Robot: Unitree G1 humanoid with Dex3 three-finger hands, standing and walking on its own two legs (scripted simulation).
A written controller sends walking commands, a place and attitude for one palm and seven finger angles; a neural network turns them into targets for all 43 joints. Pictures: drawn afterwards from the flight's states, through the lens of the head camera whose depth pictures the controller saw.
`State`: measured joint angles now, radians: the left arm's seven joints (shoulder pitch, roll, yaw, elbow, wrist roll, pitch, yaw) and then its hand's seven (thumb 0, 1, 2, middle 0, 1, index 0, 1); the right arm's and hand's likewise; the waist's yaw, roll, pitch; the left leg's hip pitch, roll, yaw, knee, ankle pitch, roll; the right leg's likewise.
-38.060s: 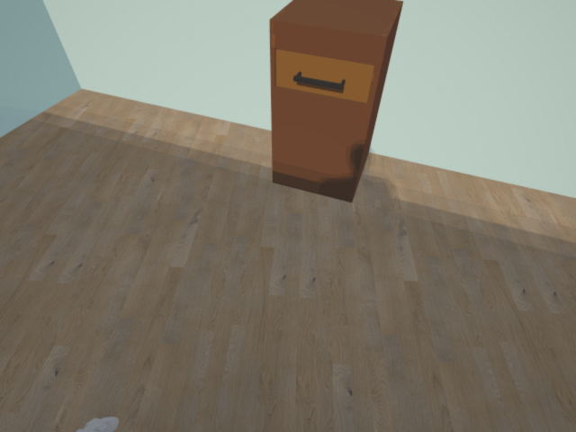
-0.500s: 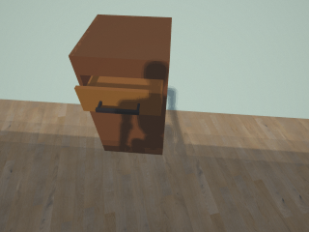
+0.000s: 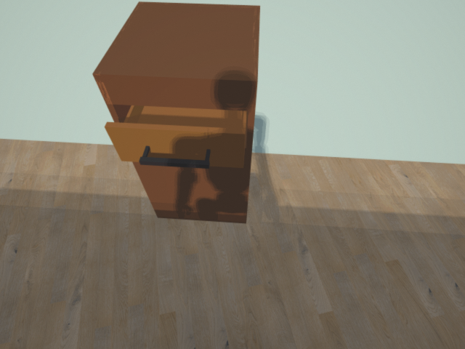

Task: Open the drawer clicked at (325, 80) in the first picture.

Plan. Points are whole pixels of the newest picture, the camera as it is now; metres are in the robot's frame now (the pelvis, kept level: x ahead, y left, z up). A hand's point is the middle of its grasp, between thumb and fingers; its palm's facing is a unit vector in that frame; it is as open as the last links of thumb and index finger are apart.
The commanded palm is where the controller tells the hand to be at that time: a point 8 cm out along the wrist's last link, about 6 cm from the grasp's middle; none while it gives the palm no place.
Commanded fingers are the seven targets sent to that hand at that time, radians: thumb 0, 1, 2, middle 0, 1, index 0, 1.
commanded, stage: come to a stop and stand still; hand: left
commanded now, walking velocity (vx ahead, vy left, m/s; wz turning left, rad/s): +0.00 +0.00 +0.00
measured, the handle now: (176, 157) +0.61 +0.20 -0.15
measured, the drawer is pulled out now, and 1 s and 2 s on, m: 0.09 0.09 0.09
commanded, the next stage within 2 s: look again from close up in 0.90 s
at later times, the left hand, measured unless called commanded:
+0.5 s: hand out of the picture +0.00 +0.25 -0.16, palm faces +0.02 -0.96 -0.29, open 7.4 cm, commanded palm none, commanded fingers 0.00 0.90 0.90 -0.20 -0.30 -0.20 -0.30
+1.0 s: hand out of the picture -0.10 +0.22 -0.18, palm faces +0.01 -0.98 -0.18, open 7.4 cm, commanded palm none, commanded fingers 0.00 0.90 0.90 -0.20 -0.30 -0.20 -0.30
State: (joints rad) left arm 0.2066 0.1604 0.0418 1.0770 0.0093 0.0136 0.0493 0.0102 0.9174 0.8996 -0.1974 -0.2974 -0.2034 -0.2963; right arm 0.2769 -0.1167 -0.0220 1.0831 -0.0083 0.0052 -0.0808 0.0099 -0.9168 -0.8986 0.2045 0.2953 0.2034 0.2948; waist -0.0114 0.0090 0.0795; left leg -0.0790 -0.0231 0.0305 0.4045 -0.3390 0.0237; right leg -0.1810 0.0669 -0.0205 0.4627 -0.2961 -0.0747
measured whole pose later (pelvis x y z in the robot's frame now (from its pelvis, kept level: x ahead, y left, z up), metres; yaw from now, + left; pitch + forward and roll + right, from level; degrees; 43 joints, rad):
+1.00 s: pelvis -0.08 +0.05 +0.00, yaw +0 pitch -2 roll +0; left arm 0.34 0.17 -0.02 1.10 0.02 0.01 0.03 0.01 0.91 0.90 -0.20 -0.30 -0.20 -0.30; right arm 0.29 -0.18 0.00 1.11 -0.01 0.01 -0.01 0.01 -0.91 -0.90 0.20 0.30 0.20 0.29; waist 0.00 -0.02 0.00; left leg -0.24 -0.05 0.04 0.43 -0.16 0.06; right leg -0.24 0.01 0.00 0.43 -0.16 0.00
